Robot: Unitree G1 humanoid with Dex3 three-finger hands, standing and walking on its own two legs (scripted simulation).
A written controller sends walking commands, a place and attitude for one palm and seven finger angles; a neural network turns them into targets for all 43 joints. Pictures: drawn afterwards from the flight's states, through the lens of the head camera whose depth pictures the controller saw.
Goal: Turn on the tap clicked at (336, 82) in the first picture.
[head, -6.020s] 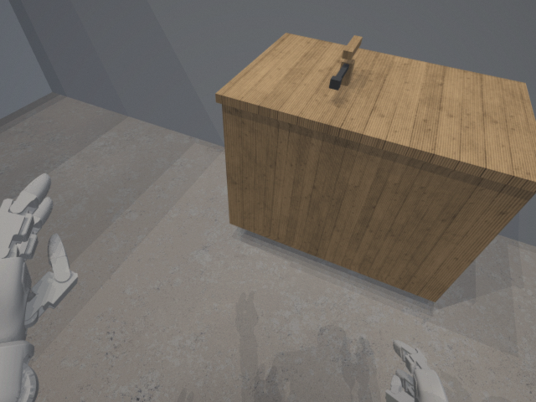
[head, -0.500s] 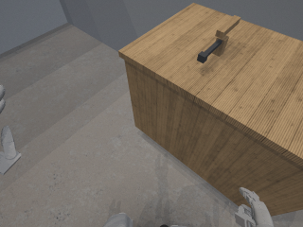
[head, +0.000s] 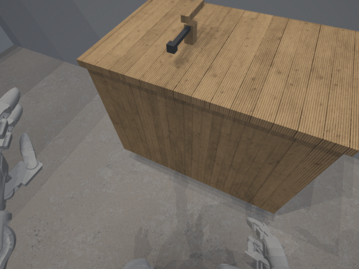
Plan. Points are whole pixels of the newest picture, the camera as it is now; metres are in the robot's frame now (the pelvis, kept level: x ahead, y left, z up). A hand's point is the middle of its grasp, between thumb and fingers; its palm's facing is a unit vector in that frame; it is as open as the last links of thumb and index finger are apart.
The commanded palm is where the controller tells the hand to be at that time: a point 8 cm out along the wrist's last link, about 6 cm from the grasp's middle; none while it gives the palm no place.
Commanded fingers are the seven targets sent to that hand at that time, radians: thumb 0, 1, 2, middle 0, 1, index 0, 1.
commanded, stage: turn to face it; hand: left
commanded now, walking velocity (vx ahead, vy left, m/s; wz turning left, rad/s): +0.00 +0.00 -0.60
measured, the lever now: (172, 47) +0.74 +0.10 +0.05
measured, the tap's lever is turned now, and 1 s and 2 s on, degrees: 0 0 0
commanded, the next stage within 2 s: take the last steps up to it in 1.18 s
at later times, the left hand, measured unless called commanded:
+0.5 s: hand (81, 181) +0.21 +0.17 +0.18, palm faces +0.18 -0.90 -0.40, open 7.4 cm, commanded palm +0.18 +0.20 +0.19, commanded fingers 0.00 0.90 0.90 -0.20 -0.30 -0.20 -0.30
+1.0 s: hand (170, 213) +0.18 +0.03 +0.19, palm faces -0.14 -0.86 -0.49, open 7.4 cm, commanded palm +0.15 +0.10 +0.19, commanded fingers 0.00 0.90 0.90 -0.20 -0.30 -0.20 -0.30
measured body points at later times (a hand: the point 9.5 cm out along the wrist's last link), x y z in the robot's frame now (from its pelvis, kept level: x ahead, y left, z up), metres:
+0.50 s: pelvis -0.06 -0.02 +0.01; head -0.04 -0.02 +0.46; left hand +0.20 +0.21 +0.20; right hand +0.05 -0.28 -0.07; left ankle -0.01 +0.11 -0.72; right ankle -0.06 -0.12 -0.66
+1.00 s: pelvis -0.13 -0.05 +0.01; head -0.09 -0.07 +0.46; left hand +0.18 +0.08 +0.21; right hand -0.14 -0.37 -0.07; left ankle -0.08 +0.07 -0.71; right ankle -0.10 -0.15 -0.72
